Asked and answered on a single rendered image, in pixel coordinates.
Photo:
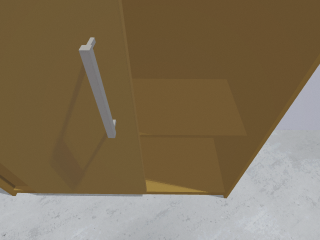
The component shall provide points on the handle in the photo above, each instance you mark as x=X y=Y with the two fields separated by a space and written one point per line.
x=91 y=67

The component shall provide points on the wardrobe door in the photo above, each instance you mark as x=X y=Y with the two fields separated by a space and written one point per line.
x=52 y=136
x=7 y=174

